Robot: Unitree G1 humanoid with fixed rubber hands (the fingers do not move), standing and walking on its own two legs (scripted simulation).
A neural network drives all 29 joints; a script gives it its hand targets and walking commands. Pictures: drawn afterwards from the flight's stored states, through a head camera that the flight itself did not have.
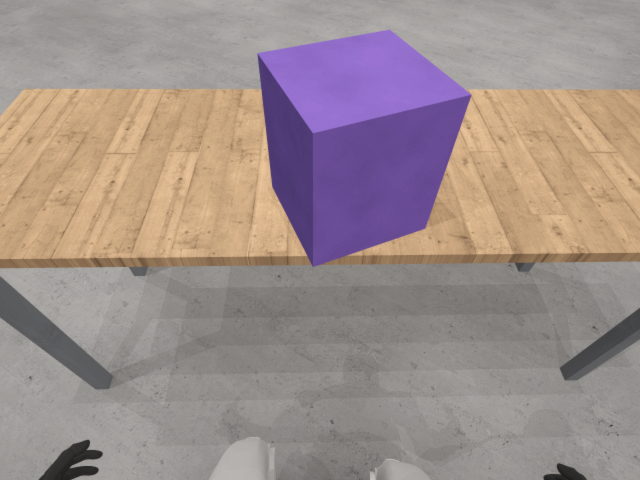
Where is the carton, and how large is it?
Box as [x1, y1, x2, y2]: [257, 30, 470, 266]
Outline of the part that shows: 390,30 257,53 272,186 313,266 425,227 470,97 470,94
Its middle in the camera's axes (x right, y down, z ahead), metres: +0.05 -0.14 +0.59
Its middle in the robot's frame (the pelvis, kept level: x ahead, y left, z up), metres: +0.56 -0.03 +0.10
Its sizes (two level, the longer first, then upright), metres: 0.210 0.200 0.250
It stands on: a table, 0.71 m high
